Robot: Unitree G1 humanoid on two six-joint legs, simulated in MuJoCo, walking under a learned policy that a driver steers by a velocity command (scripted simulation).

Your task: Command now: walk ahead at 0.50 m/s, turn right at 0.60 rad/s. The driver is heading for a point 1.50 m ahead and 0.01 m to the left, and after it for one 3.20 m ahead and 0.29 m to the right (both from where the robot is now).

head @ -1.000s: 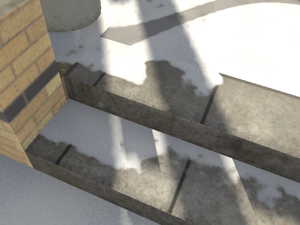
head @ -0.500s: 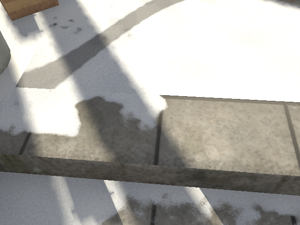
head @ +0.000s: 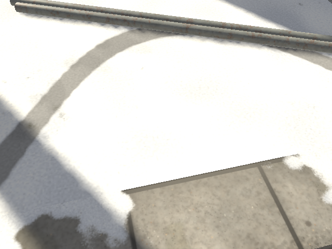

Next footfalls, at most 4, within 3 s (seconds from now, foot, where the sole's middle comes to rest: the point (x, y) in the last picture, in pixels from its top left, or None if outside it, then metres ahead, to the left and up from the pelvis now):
0.44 right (221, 231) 0.48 -0.17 -0.55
0.98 left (160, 146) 0.83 0.03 -0.55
1.50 right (198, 97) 1.11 -0.14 -0.55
2.00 left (137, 70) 1.30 0.15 -0.55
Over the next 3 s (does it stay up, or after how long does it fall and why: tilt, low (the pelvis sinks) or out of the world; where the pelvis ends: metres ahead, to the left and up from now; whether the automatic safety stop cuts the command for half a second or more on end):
stays up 1.42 0.09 0.21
